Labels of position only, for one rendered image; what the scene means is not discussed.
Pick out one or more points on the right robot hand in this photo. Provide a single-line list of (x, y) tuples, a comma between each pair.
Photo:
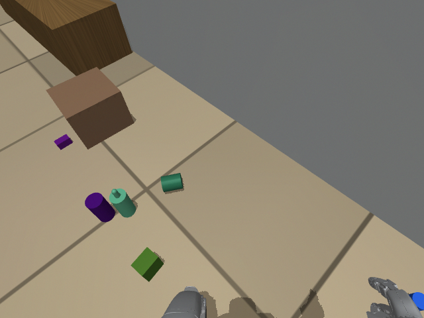
[(400, 303)]

